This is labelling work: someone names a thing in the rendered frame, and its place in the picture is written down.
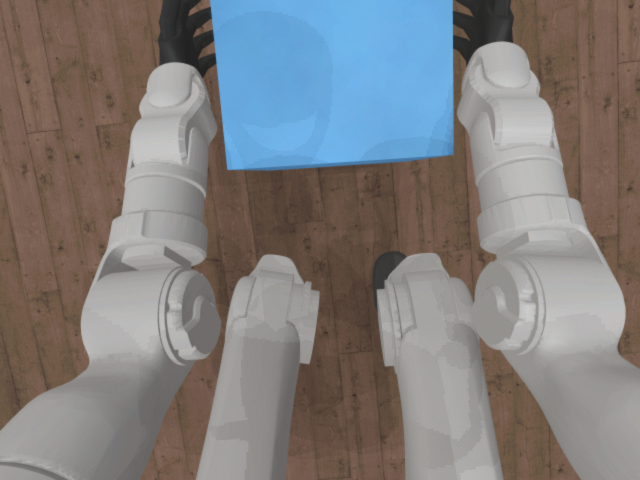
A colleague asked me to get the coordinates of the left robot forearm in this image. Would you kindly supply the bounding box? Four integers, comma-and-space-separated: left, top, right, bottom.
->
81, 62, 217, 349

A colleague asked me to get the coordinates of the right robot forearm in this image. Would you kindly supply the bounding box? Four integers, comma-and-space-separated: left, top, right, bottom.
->
457, 42, 626, 324

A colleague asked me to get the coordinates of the robot right hand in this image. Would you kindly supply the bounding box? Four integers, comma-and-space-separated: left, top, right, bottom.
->
453, 0, 514, 67

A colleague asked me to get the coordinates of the left robot thigh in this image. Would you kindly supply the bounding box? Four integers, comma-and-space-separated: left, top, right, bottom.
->
196, 269, 320, 480

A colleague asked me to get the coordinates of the carton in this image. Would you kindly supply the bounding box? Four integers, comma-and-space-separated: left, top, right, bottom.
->
210, 0, 454, 171

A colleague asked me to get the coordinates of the robot left hand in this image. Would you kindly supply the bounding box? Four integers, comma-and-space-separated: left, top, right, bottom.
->
158, 0, 217, 79

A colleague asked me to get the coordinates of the robot right foot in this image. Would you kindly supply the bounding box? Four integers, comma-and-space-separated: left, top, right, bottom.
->
373, 251, 406, 312

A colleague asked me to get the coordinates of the robot left upper arm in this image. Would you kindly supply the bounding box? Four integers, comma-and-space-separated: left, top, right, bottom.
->
0, 266, 221, 480

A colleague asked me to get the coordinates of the robot right upper arm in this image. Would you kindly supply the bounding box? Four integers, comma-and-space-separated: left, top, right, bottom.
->
471, 254, 640, 480

